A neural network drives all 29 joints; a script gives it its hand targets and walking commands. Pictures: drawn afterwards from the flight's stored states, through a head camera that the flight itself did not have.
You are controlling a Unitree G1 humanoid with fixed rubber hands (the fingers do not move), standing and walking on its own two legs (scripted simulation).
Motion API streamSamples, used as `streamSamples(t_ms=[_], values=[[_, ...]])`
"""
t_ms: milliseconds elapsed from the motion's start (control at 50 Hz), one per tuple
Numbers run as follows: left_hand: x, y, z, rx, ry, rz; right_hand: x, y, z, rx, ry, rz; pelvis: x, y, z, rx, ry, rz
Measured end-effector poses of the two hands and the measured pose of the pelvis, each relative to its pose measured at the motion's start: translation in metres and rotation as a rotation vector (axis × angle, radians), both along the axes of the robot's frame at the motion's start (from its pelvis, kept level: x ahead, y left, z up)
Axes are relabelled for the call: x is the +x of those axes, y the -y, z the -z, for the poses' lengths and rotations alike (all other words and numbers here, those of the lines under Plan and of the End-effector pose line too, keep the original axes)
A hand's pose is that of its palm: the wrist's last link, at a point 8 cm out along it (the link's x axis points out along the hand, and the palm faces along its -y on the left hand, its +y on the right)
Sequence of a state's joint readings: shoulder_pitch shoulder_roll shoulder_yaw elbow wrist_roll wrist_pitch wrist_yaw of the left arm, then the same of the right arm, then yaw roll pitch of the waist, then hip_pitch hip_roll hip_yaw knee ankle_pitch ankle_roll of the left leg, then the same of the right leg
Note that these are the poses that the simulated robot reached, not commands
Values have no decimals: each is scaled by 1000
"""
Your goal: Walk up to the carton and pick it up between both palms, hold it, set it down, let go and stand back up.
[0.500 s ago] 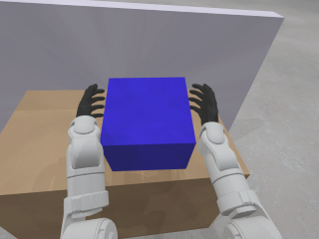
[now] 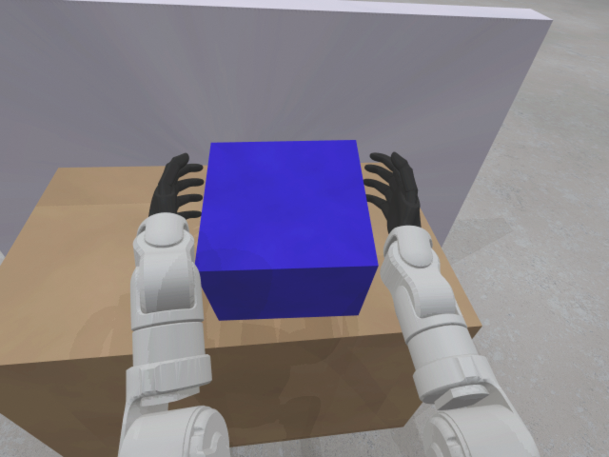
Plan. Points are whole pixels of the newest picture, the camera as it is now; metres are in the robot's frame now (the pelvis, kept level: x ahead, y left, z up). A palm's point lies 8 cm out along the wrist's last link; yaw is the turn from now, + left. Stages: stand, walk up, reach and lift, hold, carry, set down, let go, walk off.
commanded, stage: hold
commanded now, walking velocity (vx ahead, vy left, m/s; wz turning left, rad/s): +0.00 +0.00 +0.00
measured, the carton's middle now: (286, 231) +0.40 -0.01 +0.10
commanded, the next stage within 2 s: none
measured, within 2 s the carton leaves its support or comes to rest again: neither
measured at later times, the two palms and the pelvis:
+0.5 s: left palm (163, 221) +0.37 +0.14 +0.16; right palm (396, 220) +0.35 -0.14 +0.16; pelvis +0.00 +0.00 +0.00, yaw +0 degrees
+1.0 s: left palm (163, 221) +0.37 +0.14 +0.16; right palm (396, 217) +0.35 -0.14 +0.17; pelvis +0.00 +0.00 +0.00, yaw +0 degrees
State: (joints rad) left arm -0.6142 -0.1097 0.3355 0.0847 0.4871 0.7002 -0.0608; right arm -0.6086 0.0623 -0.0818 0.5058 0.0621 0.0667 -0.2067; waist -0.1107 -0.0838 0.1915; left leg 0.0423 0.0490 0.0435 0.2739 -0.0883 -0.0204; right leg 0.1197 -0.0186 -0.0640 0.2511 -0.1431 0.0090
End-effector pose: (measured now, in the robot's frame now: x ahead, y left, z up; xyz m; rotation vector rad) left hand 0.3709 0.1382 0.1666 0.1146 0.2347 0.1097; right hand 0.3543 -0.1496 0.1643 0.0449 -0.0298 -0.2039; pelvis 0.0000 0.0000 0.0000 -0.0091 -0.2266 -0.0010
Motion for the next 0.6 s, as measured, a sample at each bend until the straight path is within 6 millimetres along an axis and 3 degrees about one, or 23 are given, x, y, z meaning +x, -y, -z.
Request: streamSamples(t_ms=[360,600], values=[[-4,-9,4,4,1,-10,-1,-9,-1,-4,9,-10,4,-1,0,-1,18,-10],[-3,-3,3,7,-3,3,-3,-3,2,-6,4,-1,1,-4,0,0,7,2]])
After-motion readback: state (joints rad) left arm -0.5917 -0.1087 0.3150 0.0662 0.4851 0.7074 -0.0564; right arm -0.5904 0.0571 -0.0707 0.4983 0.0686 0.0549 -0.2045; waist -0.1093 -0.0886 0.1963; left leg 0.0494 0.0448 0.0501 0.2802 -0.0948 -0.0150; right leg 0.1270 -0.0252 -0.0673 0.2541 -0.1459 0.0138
